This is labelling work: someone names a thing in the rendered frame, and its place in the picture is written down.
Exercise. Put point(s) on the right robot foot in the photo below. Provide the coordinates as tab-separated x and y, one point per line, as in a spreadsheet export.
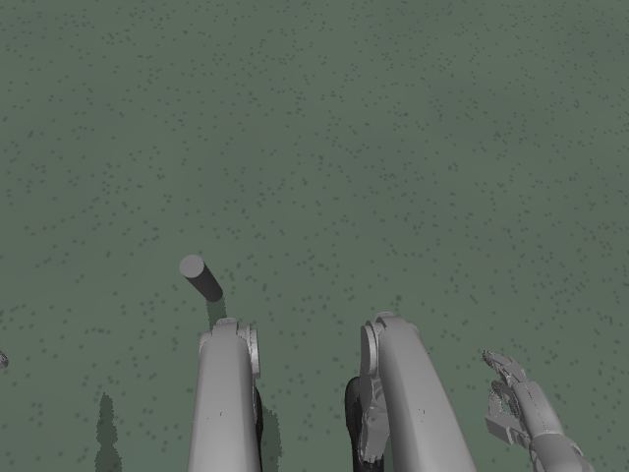
354	413

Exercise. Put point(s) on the right robot arm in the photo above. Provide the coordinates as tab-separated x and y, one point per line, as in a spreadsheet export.
557	453

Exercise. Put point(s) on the right robot hand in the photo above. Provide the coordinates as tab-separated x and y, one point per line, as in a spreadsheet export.
527	400

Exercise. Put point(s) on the can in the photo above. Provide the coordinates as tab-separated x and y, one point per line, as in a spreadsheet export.
196	271

